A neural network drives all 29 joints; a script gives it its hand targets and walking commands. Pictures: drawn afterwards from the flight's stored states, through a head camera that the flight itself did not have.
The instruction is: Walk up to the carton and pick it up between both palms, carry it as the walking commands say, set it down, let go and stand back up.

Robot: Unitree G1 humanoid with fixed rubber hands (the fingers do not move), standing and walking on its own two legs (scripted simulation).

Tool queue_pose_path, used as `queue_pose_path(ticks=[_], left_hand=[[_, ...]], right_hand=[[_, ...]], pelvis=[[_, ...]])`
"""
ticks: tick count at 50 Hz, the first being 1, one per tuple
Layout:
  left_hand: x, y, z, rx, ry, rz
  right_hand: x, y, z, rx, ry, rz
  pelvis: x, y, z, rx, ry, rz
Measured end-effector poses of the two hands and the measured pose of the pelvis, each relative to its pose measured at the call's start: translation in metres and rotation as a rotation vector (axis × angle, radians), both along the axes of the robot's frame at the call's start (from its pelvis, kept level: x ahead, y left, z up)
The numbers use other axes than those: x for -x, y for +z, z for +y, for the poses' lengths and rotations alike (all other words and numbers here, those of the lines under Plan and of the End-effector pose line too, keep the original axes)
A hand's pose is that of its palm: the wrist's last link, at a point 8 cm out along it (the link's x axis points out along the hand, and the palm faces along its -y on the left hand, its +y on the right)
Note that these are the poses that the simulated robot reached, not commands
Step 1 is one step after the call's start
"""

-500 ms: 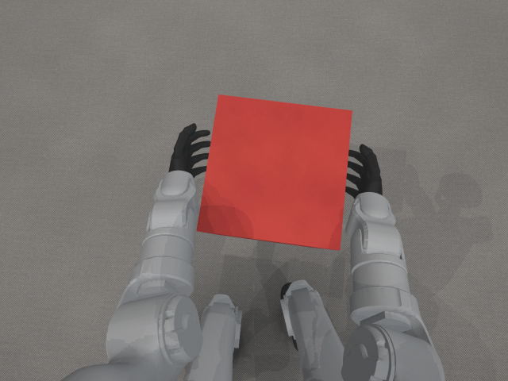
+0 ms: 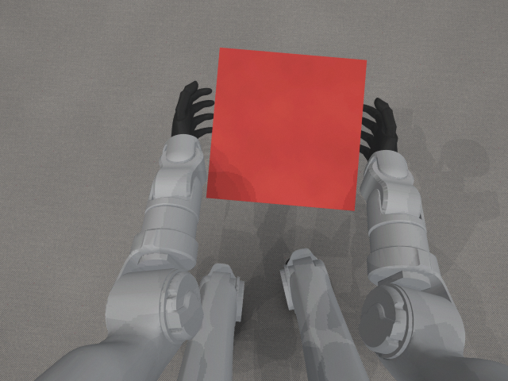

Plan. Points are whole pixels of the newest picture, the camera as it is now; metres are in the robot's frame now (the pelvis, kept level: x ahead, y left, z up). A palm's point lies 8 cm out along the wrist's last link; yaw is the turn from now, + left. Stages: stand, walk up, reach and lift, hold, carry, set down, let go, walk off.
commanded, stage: set down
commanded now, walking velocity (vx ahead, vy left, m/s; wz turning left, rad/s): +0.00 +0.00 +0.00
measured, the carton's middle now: (279, 143) +0.48 -0.07 -0.19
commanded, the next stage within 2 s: none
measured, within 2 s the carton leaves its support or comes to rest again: neither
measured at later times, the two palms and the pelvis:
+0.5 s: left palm (201, 132) +0.51 +0.07 -0.18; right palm (361, 153) +0.45 -0.22 -0.19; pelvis -0.02 +0.00 -0.07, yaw +1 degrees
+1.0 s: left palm (213, 137) +0.53 +0.06 -0.27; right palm (352, 154) +0.47 -0.23 -0.28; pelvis -0.02 +0.00 -0.13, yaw +1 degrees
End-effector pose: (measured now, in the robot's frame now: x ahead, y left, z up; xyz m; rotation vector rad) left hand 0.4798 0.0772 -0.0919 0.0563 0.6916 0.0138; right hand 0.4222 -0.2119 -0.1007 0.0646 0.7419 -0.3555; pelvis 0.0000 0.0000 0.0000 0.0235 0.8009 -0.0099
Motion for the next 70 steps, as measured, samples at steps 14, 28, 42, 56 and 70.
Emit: queue_pose_path(ticks=[14,28,42,56,70], left_hand=[[-0.019,-0.048,-0.008,-0.019,-0.03,0.003],[-0.038,-0.1,-0.012,-0.003,-0.038,0.025],[-0.046,-0.157,-0.012,-0.017,-0.041,0.034],[-0.059,-0.196,-0.02,-0.027,-0.044,0.039],[-0.072,-0.233,0.001,-0.007,-0.044,0.051]], right_hand=[[-0.009,-0.055,-0.006,0.015,-0.006,0.01],[-0.026,-0.1,-0.009,0.048,0.001,0.039],[-0.037,-0.155,-0.011,0.036,0.021,0.045],[-0.049,-0.198,-0.019,0.027,0.034,0.05],[-0.068,-0.223,-0.003,0.034,0.089,0.058]], pelvis=[[0.025,-0.046,-0.005,-0.014,-0.006,0.005],[0.019,-0.076,-0.003,-0.006,0.008,0.047],[0.017,-0.105,-0.001,-0.003,0.014,0.068],[0.024,-0.138,-0.005,-0.008,0.019,-0.001],[0.013,-0.155,-0.003,0.025,0.048,-0.016]])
